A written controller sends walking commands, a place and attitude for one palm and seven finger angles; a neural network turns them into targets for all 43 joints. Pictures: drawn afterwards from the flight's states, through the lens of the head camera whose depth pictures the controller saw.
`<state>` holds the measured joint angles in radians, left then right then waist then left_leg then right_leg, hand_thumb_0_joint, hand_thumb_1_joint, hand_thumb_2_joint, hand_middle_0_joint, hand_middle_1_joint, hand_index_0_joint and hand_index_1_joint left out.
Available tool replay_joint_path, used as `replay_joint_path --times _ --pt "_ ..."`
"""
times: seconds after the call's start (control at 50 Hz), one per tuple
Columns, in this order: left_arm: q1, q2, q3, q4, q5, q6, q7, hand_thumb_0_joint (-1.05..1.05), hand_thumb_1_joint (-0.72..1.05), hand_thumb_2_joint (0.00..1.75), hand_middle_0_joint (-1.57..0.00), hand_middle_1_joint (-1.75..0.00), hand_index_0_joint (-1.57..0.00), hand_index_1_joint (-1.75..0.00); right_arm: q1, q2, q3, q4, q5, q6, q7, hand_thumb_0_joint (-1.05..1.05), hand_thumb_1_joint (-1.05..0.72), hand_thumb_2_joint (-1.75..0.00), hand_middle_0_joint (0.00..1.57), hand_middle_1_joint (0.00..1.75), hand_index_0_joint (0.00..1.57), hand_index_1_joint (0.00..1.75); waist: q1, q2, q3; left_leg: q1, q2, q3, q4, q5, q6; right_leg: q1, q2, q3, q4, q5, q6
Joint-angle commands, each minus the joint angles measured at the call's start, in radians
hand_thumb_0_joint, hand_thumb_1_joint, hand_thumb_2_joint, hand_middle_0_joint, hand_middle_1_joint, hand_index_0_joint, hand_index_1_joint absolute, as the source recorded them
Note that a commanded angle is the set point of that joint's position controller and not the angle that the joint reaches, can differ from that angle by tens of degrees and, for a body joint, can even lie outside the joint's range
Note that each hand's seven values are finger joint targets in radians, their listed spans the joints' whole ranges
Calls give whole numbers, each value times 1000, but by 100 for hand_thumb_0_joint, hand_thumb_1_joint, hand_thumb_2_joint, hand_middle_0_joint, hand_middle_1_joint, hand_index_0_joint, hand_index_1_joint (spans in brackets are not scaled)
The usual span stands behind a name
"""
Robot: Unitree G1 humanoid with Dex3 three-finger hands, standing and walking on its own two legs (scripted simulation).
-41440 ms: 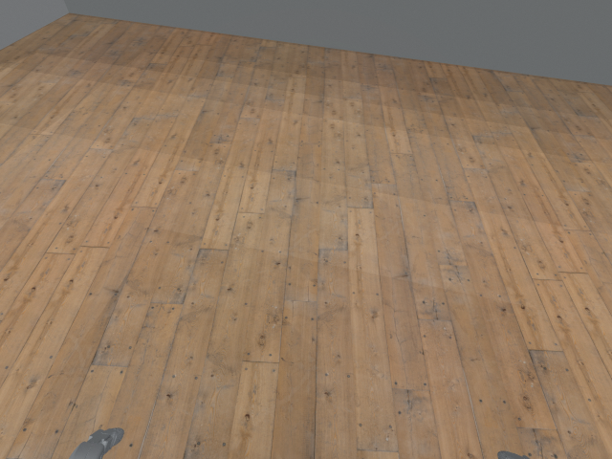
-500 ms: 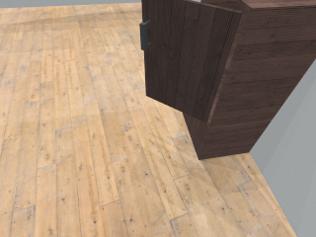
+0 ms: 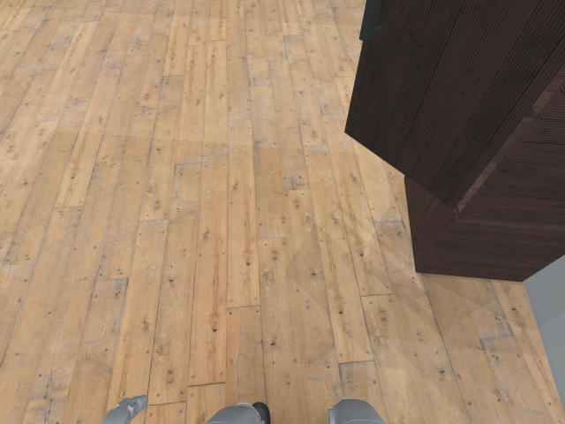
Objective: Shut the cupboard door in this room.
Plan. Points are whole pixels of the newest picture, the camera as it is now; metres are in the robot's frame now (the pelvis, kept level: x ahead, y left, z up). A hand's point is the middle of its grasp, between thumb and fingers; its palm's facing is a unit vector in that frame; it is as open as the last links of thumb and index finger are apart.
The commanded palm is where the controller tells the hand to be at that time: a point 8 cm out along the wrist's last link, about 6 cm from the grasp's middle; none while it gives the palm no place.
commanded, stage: walk to a spot facing it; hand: left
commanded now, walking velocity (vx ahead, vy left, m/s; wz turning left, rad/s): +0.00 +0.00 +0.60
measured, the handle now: (377, 9) +0.94 -0.20 +0.07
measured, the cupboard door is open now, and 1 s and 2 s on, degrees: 48 48 48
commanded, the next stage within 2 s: turn to face it in 1.44 s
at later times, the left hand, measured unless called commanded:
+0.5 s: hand out of the picture -0.02 +0.18 -0.18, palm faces +0.38 -0.89 -0.24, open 7.4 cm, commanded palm none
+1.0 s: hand out of the picture +0.12 +0.22 -0.14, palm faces +0.57 -0.77 -0.27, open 7.4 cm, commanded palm none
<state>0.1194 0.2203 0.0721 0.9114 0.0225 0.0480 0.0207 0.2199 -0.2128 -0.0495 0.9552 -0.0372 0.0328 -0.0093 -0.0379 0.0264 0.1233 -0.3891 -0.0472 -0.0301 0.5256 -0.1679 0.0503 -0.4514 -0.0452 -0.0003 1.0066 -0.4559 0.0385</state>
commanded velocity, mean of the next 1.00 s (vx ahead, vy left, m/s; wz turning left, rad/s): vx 0.20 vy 0.00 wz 0.59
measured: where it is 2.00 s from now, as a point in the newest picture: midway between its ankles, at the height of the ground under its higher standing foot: (221, 365)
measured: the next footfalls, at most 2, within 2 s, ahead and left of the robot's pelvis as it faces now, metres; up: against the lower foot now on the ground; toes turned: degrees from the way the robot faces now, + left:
right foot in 0.16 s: +0.04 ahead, -0.16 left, +0.00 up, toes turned +7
left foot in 0.50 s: -0.01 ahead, +0.09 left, +0.00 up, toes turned +27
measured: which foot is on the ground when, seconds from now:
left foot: down 0.00-0.16, up 0.18-0.48, down 0.50-0.90, up 0.92-1.00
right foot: up 0.00-0.14, down 0.16-0.50, up 0.52-0.88, down 0.90-1.00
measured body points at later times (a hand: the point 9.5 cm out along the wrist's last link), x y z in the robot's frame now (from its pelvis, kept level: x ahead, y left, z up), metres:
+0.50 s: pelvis +0.01 -0.03 -0.01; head +0.06 +0.00 +0.44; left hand -0.04 +0.22 -0.16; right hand +0.19 -0.25 -0.14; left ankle -0.05 +0.07 -0.73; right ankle +0.00 -0.17 -0.73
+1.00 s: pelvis +0.14 -0.01 +0.00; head +0.18 -0.01 +0.44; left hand +0.09 +0.26 -0.12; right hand +0.29 -0.22 -0.17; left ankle -0.01 +0.05 -0.66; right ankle +0.23 -0.08 -0.73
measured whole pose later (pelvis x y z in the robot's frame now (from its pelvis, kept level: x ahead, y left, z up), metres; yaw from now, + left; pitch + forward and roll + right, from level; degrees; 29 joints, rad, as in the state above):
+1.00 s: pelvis +0.14 -0.01 +0.00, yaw +37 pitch +0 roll +1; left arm 0.17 0.20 0.05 0.86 0.03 -0.04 -0.01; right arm 0.32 -0.24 -0.07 1.01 -0.03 0.03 0.02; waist -0.03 0.04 0.06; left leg -0.37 -0.02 -0.05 1.12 -0.46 0.03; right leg -0.34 -0.08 -0.14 0.61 -0.27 -0.01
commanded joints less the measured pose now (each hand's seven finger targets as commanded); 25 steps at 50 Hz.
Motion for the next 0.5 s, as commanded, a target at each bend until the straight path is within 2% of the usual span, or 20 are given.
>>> replay_joint_path --times 0.0,0.04,0.06,0.08,0.1,0.12,0.14,0.16,0.18,0.2,0.22,0.24,0.26,0.32,0.36,0.38,0.42,0.44,0.46,0.48 --pt "36 67 11 -89 -3 -16 2 0 90 90 -20 -30 -20 -30 47 -213 -61 -62 -1 -3 -12 0 -90 -90 20 30 20 30 1 91 -210 159 249 -359 -208 48 112 40 28 1 -153 8 5" --pt "70 78 11 -93 -3 -18 3 0 90 90 -20 -30 -20 -30 25 -214 -67 -74 -1 3 -7 0 -90 -90 20 30 20 30 16 130 -212 130 215 -359 -192 70 93 122 57 -13 -280 30 2" --pt "102 84 16 -85 -6 -17 4 0 90 90 -20 -30 -20 -30 1 -210 -71 -84 2 8 -4 0 -90 -90 20 30 20 30 30 144 -212 85 197 -353 -190 35 78 185 65 -22 -348 64 1" --pt "144 95 22 -76 -6 -18 6 0 90 90 -20 -30 -20 -30 -24 -201 -72 -96 6 12 -3 0 -90 -90 20 30 20 30 55 135 -209 21 162 -337 -176 -26 52 277 68 -36 -453 123 -3" --pt "190 130 32 -70 -3 -24 9 0 90 90 -20 -30 -20 -30 -46 -173 -72 -109 14 16 1 0 -90 -90 20 30 20 30 81 70 -204 -91 111 -302 -122 -124 10 398 24 -2 -595 158 -18" --pt "201 210 50 -79 13 -31 15 0 90 90 -20 -30 -20 -30 -42 -118 -69 -122 23 19 7 0 -90 -90 20 30 20 30 90 -142 -188 -250 -9 -172 96 -288 -64 458 -192 238 -752 -8 -95" --pt "139 273 53 -106 19 -30 20 0 90 90 -20 -30 -20 -30 -50 -105 -70 -136 19 15 10 0 -90 -90 20 30 20 30 90 -290 -138 -279 -71 -40 430 -385 -104 312 -435 459 -841 -25 -207" --pt "50 232 34 -124 9 -30 25 0 90 90 -20 -30 -20 -30 -43 -138 -76 -126 6 22 18 0 -90 -90 20 30 20 30 40 -178 -79 -227 5 -75 612 -369 -86 151 -432 359 -825 8 -224" --pt "-22 175 26 -138 10 -38 24 0 90 90 -20 -30 -20 -30 2 -116 -72 -113 2 26 24 0 -90 -90 20 30 20 30 -8 -150 -78 -218 22 -65 675 -303 -85 146 -347 257 -777 102 -207" --pt "-34 154 21 -142 7 -45 23 0 90 90 -20 -30 -20 -30 5 -103 -67 -102 5 28 27 0 -90 -90 20 30 20 30 -15 -188 -70 -226 40 -36 709 -272 -96 182 -296 184 -720 277 -194" --pt "-25 145 13 -140 5 -49 20 0 90 90 -20 -30 -20 -30 1 -107 -63 -101 9 27 32 0 -90 -90 20 30 20 30 -18 -197 -77 -222 53 -11 701 -245 -108 227 -262 86 -664 465 -183" --pt "-13 146 14 -135 7 -52 22 0 90 90 -20 -30 -20 -30 4 -99 -58 -110 17 26 36 0 -90 -90 20 30 20 30 -19 -219 -95 -216 57 9 652 -249 -114 275 -259 26 -631 592 -174" --pt "23 152 17 -129 8 -54 22 0 90 90 -20 -30 -20 -30 -17 -89 -52 -118 18 25 37 0 -90 -90 20 30 20 30 -1 -211 -108 -200 57 34 583 -250 -117 323 -253 -11 -605 684 -166" --pt "129 187 29 -98 9 -50 20 0 90 90 -20 -30 -20 -30 -97 -74 -35 -144 21 22 39 0 -90 -90 20 30 20 30 57 -226 -132 -141 51 98 376 -271 -113 417 -267 -45 -549 829 -158" --pt "171 212 38 -84 12 -48 19 0 90 90 -20 -30 -20 -30 -126 -70 -30 -155 23 18 41 0 -90 -90 20 30 20 30 78 -242 -129 -102 50 121 275 -282 -103 436 -291 -47 -523 871 -158" --pt "184 217 41 -79 12 -49 16 0 90 90 -20 -30 -20 -30 -126 -69 -26 -159 23 15 40 0 -90 -90 20 30 20 30 83 -246 -142 -74 45 131 233 -277 -94 441 -298 -49 -518 845 -151" --pt "180 222 45 -77 9 -50 8 0 90 90 -20 -30 -20 -30 -98 -80 -24 -156 21 7 39 0 -90 -90 20 30 20 30 66 -237 -157 18 38 151 127 -231 -79 406 -302 -59 -506 713 -126" --pt "170 220 45 -77 6 -52 1 0 90 90 -20 -30 -20 -30 -56 -97 -28 -149 19 0 40 0 -90 -90 20 30 20 30 41 -223 -180 112 35 151 30 -196 -66 365 -289 -90 -456 610 -102" --pt "157 210 42 -84 -2 -51 -5 0 90 90 -20 -30 -20 -30 26 -143 -38 -124 14 -10 39 0 -90 -90 20 30 20 30 -9 -112 -222 303 59 102 -91 -118 -44 236 -266 -142 -317 467 -63" --pt "150 138 32 -117 -8 -48 -17 0 90 90 -20 -30 -20 -30 116 -269 -69 -105 1 -20 32 0 -90 -90 20 30 20 30 -60 212 -269 497 312 -261 -158 -45 65 -47 -120 -222 -62 32 11"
